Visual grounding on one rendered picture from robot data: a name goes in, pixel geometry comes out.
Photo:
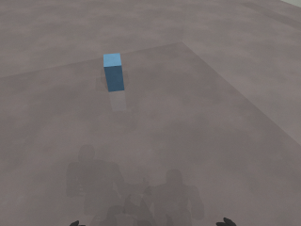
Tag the carton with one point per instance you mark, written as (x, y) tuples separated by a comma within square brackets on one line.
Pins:
[(113, 72)]

